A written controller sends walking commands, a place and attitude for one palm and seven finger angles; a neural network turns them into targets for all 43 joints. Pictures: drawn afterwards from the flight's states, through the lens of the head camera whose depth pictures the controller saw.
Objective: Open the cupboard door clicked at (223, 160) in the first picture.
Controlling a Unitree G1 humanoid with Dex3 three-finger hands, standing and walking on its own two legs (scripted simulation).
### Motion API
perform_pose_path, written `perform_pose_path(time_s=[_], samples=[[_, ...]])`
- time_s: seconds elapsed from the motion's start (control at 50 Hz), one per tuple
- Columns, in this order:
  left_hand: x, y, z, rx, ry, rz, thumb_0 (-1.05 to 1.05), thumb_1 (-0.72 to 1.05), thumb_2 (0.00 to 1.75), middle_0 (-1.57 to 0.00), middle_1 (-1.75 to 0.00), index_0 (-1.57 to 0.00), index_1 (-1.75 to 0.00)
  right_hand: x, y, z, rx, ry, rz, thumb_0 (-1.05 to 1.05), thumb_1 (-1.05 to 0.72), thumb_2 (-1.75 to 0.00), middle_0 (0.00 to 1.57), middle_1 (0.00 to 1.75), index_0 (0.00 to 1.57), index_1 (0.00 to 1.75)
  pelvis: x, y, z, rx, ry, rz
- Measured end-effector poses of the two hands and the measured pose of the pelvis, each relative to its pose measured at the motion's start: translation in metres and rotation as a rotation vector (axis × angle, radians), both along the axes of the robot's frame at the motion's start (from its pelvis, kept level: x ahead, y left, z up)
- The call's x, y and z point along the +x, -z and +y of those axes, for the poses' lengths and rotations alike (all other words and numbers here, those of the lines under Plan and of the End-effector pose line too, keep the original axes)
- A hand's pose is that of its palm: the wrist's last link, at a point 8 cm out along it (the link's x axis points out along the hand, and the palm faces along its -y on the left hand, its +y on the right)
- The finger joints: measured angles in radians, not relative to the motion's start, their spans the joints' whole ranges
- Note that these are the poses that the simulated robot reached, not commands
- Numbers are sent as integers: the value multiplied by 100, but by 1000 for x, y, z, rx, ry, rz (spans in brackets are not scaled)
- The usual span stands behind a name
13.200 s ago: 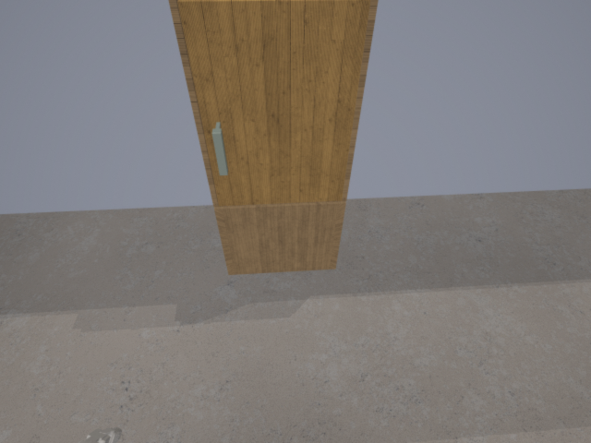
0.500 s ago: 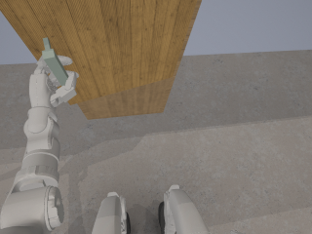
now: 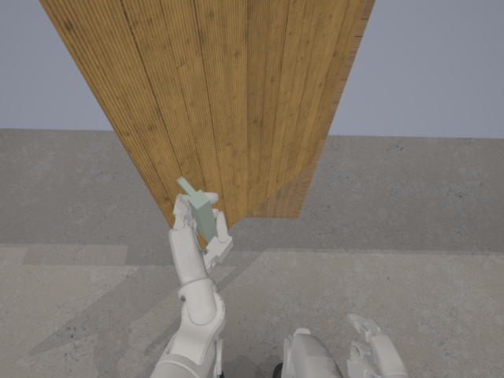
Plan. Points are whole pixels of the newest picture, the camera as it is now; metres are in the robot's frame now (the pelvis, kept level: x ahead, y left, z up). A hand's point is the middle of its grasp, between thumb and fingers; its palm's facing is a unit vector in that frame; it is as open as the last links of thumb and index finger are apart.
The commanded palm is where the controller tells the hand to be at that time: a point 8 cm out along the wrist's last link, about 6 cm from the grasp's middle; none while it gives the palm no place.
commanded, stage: open thumb and fingers to let go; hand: left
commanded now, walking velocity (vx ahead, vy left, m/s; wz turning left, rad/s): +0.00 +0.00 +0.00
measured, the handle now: (197, 210) +0.37 +0.11 +0.01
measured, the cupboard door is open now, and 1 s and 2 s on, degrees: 42 44 46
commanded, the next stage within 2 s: slide the hand sideways off the handle in 0.92 s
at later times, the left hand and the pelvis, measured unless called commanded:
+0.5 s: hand (233, 242) +0.32 +0.05 +0.00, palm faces +0.40 -0.92 -0.04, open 9.8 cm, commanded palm +0.27 +0.10 +0.00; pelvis -0.01 -0.04 -0.01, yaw +3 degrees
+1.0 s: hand (229, 243) +0.32 +0.05 +0.00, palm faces +0.34 -0.94 -0.03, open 14.5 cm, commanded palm +0.27 +0.10 +0.00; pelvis -0.02 -0.01 -0.01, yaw +1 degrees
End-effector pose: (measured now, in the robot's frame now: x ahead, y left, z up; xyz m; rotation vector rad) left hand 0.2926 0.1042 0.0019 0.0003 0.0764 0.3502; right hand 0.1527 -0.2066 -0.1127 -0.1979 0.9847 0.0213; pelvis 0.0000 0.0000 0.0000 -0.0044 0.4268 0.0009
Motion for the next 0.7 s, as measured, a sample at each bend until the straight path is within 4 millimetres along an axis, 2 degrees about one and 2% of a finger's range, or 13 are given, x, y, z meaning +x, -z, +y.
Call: perform_pose_path(time_s=[0.1, 0.2, 0.3, 0.4, 0.54, 0.62, 0.7], samples=[[-16, -1, -19, 25, 37, 7, 0, 68, 73, -31, -131, -36, -135, 12, -2, -5, 11, -14, -67, 1, -91, -90, 20, 30, 20, 30, -2, 1, -12, 9, -9, -16], [-12, 0, -19, 45, -31, -12, 0, 65, 76, -35, -131, -39, -134, 20, 4, -16, -1, -36, -103, 1, -91, -90, 20, 30, 20, 30, -8, 7, -23, 19, -22, -17], [-10, 1, -18, 47, -65, -14, 1, 57, 74, -39, -131, -43, -133, 17, 11, -27, -2, -29, -108, 1, -91, -90, 20, 30, 20, 30, -13, 11, -31, 32, -26, -15], [-10, 0, -18, 43, -63, -6, 1, 36, 66, -38, -129, -42, -130, 5, 14, -39, -8, -3, -89, 1, -91, -90, 20, 30, 20, 30, -14, 10, -37, 41, -27, -18], [-9, 1, -17, 30, -58, -15, 1, -6, 49, -34, -125, -41, -125, -13, 16, -52, -38, 26, -40, 1, -91, -90, 20, 30, 20, 30, -14, 10, -37, 41, -27, -15], [-7, 1, -15, 27, -53, -20, 0, -27, 40, -33, -121, -40, -121, -19, 17, -54, -50, 36, -22, 1, -91, -90, 20, 30, 20, 30, -14, 10, -34, 38, -25, -11], [-7, 1, -13, 24, -40, -21, 0, -39, 35, -32, -112, -38, -112, -22, 16, -49, -51, 41, -18, 1, -91, -90, 20, 30, 20, 30, -14, 10, -29, 34, -21, -12]])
